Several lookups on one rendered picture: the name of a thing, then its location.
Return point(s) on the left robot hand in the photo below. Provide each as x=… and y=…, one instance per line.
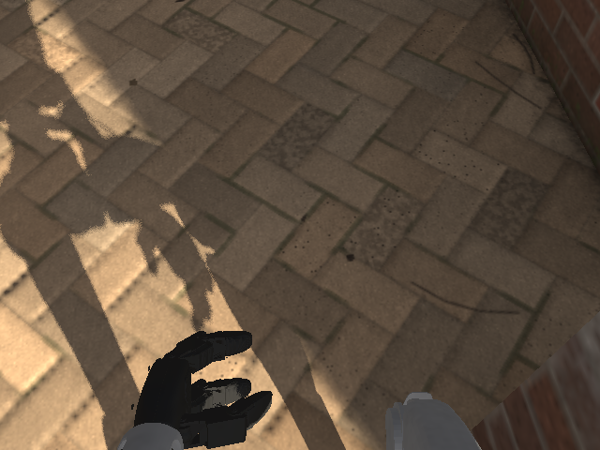
x=169, y=398

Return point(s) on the robot right thigh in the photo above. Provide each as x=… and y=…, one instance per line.
x=426, y=424

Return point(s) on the robot right shin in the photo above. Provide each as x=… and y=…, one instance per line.
x=420, y=395

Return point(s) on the robot left forearm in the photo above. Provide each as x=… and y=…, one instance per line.
x=152, y=436

